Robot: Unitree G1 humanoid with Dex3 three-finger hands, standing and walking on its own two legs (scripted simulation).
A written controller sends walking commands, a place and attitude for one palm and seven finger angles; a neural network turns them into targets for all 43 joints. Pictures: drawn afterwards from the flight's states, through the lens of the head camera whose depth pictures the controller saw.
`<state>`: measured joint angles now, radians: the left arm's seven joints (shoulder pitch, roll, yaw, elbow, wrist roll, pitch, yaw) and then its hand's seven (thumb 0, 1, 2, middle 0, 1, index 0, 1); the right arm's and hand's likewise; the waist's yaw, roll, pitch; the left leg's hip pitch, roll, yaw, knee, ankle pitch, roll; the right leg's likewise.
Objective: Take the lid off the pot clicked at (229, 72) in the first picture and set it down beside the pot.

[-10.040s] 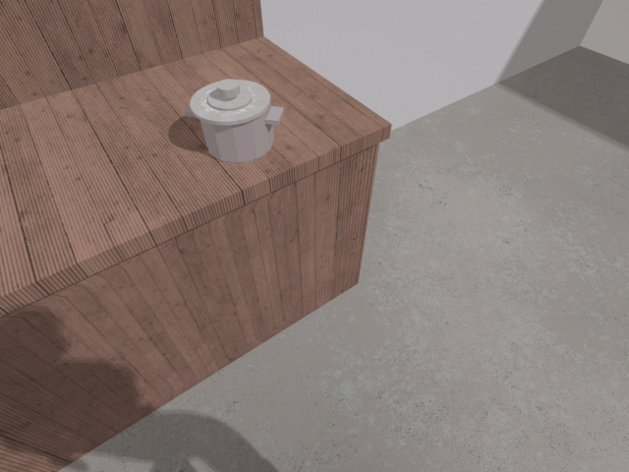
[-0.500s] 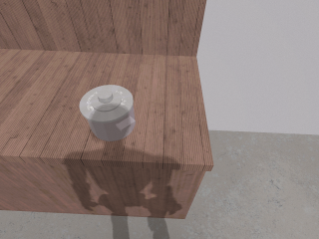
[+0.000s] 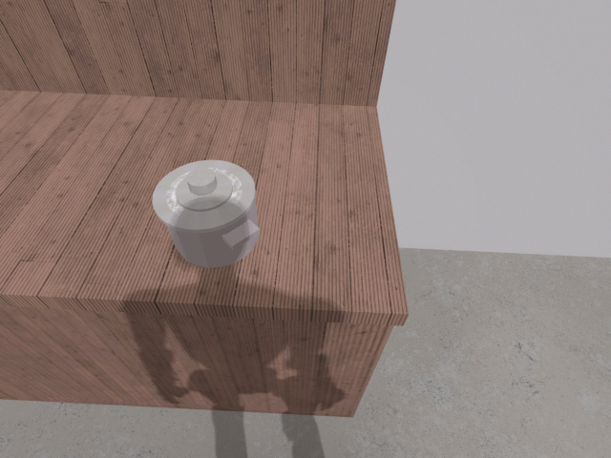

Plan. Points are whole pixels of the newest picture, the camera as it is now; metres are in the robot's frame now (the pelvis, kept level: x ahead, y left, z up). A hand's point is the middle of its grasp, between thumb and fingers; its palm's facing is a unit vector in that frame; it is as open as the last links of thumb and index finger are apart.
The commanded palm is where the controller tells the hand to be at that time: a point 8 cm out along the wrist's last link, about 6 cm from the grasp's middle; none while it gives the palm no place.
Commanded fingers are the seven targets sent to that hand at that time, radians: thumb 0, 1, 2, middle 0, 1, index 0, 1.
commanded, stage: look again from close up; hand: left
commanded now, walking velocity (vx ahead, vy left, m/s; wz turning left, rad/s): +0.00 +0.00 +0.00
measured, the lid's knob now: (201, 180) +0.48 +0.20 +0.08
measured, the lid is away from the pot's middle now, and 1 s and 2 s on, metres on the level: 0.00 0.00 0.00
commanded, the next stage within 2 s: shuffle to correct the standing spot in 0.10 s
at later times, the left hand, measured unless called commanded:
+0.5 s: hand out of the picture -0.02 +0.20 -0.18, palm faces +0.08 -0.97 -0.21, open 7.4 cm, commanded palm none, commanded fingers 0.00 0.90 0.90 -0.20 -0.30 -0.20 -0.30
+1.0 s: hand out of the picture +0.05 +0.21 -0.17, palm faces -0.02 -0.98 -0.21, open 7.3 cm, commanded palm none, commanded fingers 0.00 0.90 0.90 -0.20 -0.30 -0.20 -0.30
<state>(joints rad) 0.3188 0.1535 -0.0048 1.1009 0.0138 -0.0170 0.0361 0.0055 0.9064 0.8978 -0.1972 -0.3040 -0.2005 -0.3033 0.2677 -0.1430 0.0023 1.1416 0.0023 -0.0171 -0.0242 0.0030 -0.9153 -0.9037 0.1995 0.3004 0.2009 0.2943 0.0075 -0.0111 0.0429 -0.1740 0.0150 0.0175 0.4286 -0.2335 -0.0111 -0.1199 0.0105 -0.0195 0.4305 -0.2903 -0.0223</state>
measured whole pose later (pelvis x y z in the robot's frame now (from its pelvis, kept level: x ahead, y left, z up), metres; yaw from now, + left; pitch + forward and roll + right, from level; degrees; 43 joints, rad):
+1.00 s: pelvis +0.02 +0.03 +0.00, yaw -2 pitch -1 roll +1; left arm 0.27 0.17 -0.01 1.05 0.01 -0.01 0.05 0.01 0.93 0.90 -0.20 -0.30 -0.20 -0.30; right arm 0.28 -0.14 0.00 1.10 -0.01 -0.02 -0.02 0.01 -0.93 -0.90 0.20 0.30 0.20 0.29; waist 0.00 -0.02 0.04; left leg -0.13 -0.04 0.07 0.40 -0.26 0.04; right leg -0.18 -0.02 -0.06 0.47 -0.27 -0.02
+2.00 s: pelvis +0.02 +0.02 +0.00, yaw -2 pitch -1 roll +1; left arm 0.28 0.15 -0.01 1.07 0.01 -0.02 0.05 0.01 0.91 0.90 -0.20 -0.30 -0.20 -0.30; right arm 0.26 -0.16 0.00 1.13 -0.01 0.00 -0.02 0.00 -0.91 -0.90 0.20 0.30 0.20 0.29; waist -0.01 0.03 0.04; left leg -0.16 -0.01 0.06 0.44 -0.27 0.02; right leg -0.20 0.01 -0.07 0.48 -0.28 -0.05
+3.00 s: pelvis +0.03 +0.06 -0.01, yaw +0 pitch +1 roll +1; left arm 0.25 0.16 -0.01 1.03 0.02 -0.02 0.04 0.01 0.91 0.90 -0.20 -0.30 -0.20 -0.30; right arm 0.27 -0.15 -0.01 1.10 -0.01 0.01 -0.02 0.01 -0.94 -0.90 0.20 0.30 0.20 0.29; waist -0.01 0.02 0.04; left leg -0.20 0.01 0.06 0.49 -0.29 -0.01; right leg -0.25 -0.02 -0.04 0.55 -0.31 -0.03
